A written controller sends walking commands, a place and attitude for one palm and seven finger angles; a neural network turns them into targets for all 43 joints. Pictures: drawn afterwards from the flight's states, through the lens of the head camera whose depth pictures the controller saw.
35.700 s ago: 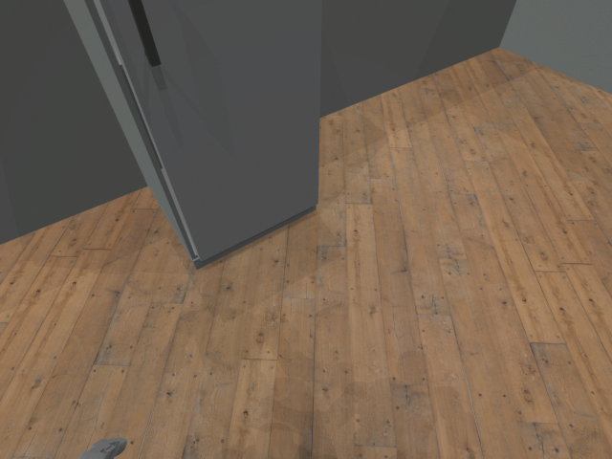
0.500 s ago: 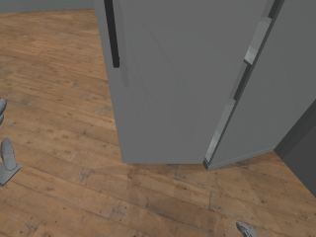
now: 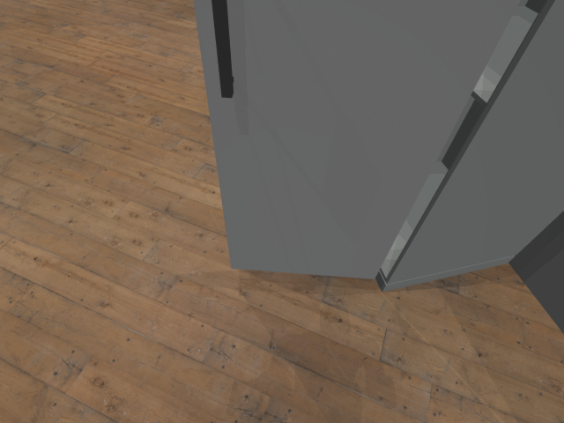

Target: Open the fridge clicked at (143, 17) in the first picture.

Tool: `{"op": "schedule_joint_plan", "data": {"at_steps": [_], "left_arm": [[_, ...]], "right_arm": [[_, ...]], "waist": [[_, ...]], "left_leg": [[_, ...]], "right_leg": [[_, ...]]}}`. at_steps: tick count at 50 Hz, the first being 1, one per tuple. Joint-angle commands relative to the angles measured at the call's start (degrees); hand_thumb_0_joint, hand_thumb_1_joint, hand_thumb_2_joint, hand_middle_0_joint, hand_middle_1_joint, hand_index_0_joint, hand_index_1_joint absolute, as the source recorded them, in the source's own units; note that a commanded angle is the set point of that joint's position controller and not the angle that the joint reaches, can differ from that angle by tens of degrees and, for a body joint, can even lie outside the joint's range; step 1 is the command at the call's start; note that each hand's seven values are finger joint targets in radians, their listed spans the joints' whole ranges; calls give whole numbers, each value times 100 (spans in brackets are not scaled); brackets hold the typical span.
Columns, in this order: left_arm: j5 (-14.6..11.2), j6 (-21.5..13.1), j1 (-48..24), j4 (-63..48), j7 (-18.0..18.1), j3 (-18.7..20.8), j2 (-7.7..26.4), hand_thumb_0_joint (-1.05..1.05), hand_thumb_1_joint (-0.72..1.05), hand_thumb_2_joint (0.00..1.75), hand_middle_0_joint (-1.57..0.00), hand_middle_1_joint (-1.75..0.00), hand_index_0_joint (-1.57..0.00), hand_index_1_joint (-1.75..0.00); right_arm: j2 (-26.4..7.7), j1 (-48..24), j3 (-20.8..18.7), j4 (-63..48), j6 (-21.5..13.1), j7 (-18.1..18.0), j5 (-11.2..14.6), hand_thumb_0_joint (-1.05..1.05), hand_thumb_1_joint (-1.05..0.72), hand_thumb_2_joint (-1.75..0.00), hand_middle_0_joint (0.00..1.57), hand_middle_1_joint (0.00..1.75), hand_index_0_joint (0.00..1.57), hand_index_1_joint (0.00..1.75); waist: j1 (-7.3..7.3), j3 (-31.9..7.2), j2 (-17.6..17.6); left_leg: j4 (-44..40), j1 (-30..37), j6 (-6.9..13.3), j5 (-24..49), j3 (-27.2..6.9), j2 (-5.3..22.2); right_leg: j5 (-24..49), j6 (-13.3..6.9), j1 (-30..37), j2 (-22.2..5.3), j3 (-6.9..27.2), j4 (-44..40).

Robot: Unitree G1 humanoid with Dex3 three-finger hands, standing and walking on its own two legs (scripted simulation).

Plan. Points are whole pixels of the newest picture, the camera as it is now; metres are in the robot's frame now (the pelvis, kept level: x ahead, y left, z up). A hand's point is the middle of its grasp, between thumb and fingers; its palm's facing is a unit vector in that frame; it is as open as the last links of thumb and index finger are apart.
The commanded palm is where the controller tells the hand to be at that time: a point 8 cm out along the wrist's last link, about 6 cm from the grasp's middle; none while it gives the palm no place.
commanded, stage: let the arm hang, fingers relaxed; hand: left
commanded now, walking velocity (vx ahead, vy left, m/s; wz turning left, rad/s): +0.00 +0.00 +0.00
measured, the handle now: (222, 9) +0.69 +0.14 +0.25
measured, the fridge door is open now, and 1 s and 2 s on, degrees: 72 72 72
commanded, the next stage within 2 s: look to check the result in 0.76 s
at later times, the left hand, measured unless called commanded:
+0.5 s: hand out of the picture +0.05 +0.21 -0.16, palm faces -0.01 -0.97 -0.23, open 7.4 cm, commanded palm none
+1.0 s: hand out of the picture +0.04 +0.21 -0.16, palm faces -0.02 -0.98 -0.22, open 7.4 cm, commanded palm none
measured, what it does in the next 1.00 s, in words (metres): stands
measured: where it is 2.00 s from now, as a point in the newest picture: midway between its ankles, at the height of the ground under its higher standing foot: outside the picture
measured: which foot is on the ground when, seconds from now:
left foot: down 0.00-1.00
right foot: down 0.00-1.00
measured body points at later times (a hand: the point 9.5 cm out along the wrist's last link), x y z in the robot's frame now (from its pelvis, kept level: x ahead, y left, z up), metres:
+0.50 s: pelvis +0.02 +0.02 +0.01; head +0.03 +0.01 +0.46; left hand +0.05 +0.26 -0.14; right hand +0.04 -0.22 -0.15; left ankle +0.07 +0.12 -0.73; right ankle -0.01 -0.11 -0.73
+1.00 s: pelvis +0.03 +0.02 +0.01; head +0.05 +0.02 +0.46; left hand +0.04 +0.26 -0.15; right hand +0.05 -0.22 -0.15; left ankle +0.07 +0.12 -0.73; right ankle -0.01 -0.11 -0.73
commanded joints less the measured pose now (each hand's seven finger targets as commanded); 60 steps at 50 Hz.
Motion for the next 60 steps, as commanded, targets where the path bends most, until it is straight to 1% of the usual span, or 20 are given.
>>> {"op": "schedule_joint_plan", "data": {"at_steps": [1, 3, 4, 6, 10, 13, 17, 19, 22, 30, 33, 35, 38, 41, 45, 46, 49, 51, 56, 60], "left_arm": [[-21, -283, -185, 46, 12, 238, 957, 0, 90, 90, -20, -30, -20, -30], [-21, -280, -168, 302, 7, 219, 939, 0, 90, 90, -20, -30, -20, -30], [-22, -286, -150, 412, 3, 224, 956, 0, 90, 90, -20, -30, -20, -30], [-29, -284, -104, 614, 10, 194, 909, 0, 90, 90, -20, -30, -20, -30], [-37, -295, 27, 865, 29, 179, 885, 0, 90, 90, -20, -30, -20, -30], [-34, -277, 18, 952, 42, 176, 851, 0, 90, 90, -20, -30, -20, -30], [-31, -267, 43, 1006, 52, 166, 811, 0, 90, 90, -20, -30, -20, -30], [-27, -256, 13, 1012, 53, 158, 788, 0, 90, 90, -20, -30, -20, -30], [-20, -255, -4, 999, 53, 160, 770, 0, 90, 90, -20, -30, -20, -30], [-11, -303, -34, 914, 60, 164, 725, 0, 90, 90, -20, -30, -20, -30], [-16, -305, -75, 902, 62, 171, 684, 0, 90, 90, -20, -30, -20, -30], [-11, -318, -37, 899, 62, 183, 729, 0, 90, 90, -20, -30, -20, -30], [-19, -314, -58, 916, 64, 175, 689, 0, 90, 90, -20, -30, -20, -30], [-16, -315, -50, 927, 65, 181, 718, 0, 90, 90, -20, -30, -20, -30], [-21, -333, 21, 952, 68, 177, 749, 0, 90, 90, -20, -30, -20, -30], [-22, -329, -7, 966, 69, 179, 748, 0, 90, 90, -20, -30, -20, -30], [-25, -327, -11, 994, 70, 174, 773, 0, 90, 90, -20, -30, -20, -30], [-26, -324, 10, 999, 66, 163, 792, 0, 90, 90, -20, -30, -20, -30], [-27, -346, -35, 999, 61, 175, 894, 0, 90, 90, -20, -30, -20, -30], [-22, -355, -66, 990, 59, 186, 958, 0, 90, 90, -20, -30, -20, -30]], "right_arm": [[-642, -39, -173, 24, -125, -88, 0, 0, -90, -90, 20, 30, 20, 30], [-656, 88, -190, 219, -107, -104, 8, 0, -90, -90, 20, 30, 20, 30], [-674, 154, -194, 321, -114, -108, 9, 0, -90, -90, 20, 30, 20, 30], [-635, 284, -197, 465, -113, -118, 26, 0, -90, -90, 20, 30, 20, 30], [-645, 375, -201, 653, -138, -137, 40, 0, -90, -90, 20, 30, 20, 30], [-608, 374, -184, 746, -146, -141, 32, 0, -90, -90, 20, 30, 20, 30], [-515, 359, -155, 812, -150, -130, 24, 0, -90, -90, 20, 30, 20, 30], [-513, 327, -151, 830, -140, -124, 14, 0, -90, -90, 20, 30, 20, 30], [-463, 315, -142, 826, -146, -112, 12, 0, -90, -90, 20, 30, 20, 30], [-438, 219, -138, 797, -189, -110, 23, 0, -90, -90, 20, 30, 20, 30], [-406, 225, -134, 818, -201, -117, 14, 0, -90, -90, 20, 30, 20, 30], [-459, 209, -141, 805, -214, -121, 31, 0, -90, -90, 20, 30, 20, 30], [-440, 201, -142, 825, -208, -127, 21, 0, -90, -90, 20, 30, 20, 30], [-463, 197, -149, 830, -208, -130, 30, 0, -90, -90, 20, 30, 20, 30], [-514, 200, -155, 820, -210, -138, 44, 0, -90, -90, 20, 30, 20, 30], [-502, 205, -158, 844, -209, -139, 39, 0, -90, -90, 20, 30, 20, 30], [-537, 183, -157, 861, -196, -138, 41, 0, -90, -90, 20, 30, 20, 30], [-548, 155, -160, 862, -188, -133, 40, 0, -90, -90, 20, 30, 20, 30], [-647, 104, -169, 857, -207, -133, 46, 0, -90, -90, 20, 30, 20, 30], [-727, 29, -180, 833, -211, -133, 54, 0, -90, -90, 20, 30, 20, 30]], "waist": [[47, -532, 867], [35, -357, 601], [40, -353, 541], [32, -328, 207], [81, -370, 141], [102, -211, 59], [125, -125, 114], [123, -6, 185], [131, -34, 207], [138, -155, 119], [111, -193, 223], [130, -252, 215], [108, -161, 175], [107, -193, 212], [114, -290, 62], [102, -280, 146], [101, -154, 66], [100, -133, 134], [102, -272, 89], [115, -265, 99]], "left_leg": [[-614, 861, 203, 189, -401, 489], [-740, 776, 193, -162, -403, 462], [-781, 786, 198, -177, -395, 466], [-827, 874, 210, -87, -390, 488], [-900, 997, 227, 200, -372, 530], [-1033, 898, 239, 191, -408, 551], [-1120, 874, 244, 220, -410, 533], [-1209, 815, 237, -3, -430, 535], [-1269, 775, 234, -48, -443, 527], [-1170, 994, 226, 488, -353, 514], [-1159, 1046, 216, 592, -333, 517], [-1136, 1106, 230, 716, -328, 528], [-1152, 1107, 227, 660, -323, 524], [-1135, 1148, 230, 708, -311, 530], [-1074, 1287, 249, 878, -304, 538], [-1090, 1275, 248, 865, -287, 541], [-1135, 1235, 249, 731, -311, 534], [-1140, 1251, 243, 626, -301, 530], [-1112, 1324, 248, 801, -298, 543], [-1118, 1372, 255, 862, -313, 550]], "right_leg": [[491, -184, -59, -662, 789, -1317], [117, -208, -67, -657, 793, -1506], [81, -217, -41, -667, 774, -1543], [85, -201, -25, -663, 687, -1599], [382, -180, 110, -644, 596, -1537], [414, -145, 164, -634, 512, -1478], [429, -124, 179, -653, 487, -1452], [274, -113, 106, -624, 495, -1456], [289, -86, 159, -629, 469, -1426], [682, -57, 196, -669, 511, -1428], [759, -46, 230, -671, 507, -1413], [856, -51, 279, -678, 514, -1421], [810, -52, 237, -677, 497, -1434], [836, -50, 272, -686, 502, -1449], [989, -61, 311, -687, 512, -1468], [983, -61, 329, -708, 511, -1472], [883, -67, 291, -695, 522, -1520], [789, -81, 249, -695, 531, -1543], [981, -82, 357, -713, 557, -1542], [1046, -89, 363, -719, 568, -1571]]}}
